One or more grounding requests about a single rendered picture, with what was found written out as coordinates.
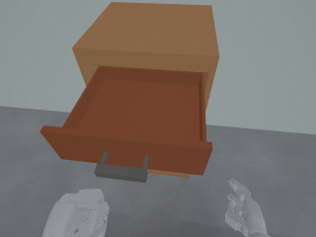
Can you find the cabinet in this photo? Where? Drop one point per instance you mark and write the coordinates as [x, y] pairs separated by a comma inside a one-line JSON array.
[[178, 37]]

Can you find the handle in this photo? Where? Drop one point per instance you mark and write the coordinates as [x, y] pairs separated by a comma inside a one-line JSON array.
[[124, 173]]

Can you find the right robot hand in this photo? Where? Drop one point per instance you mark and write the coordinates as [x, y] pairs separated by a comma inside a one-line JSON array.
[[248, 217]]

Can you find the drawer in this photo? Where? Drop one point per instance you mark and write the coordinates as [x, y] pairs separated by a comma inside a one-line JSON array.
[[136, 112]]

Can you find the left robot hand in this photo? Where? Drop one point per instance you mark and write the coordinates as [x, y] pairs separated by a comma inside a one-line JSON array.
[[85, 211]]

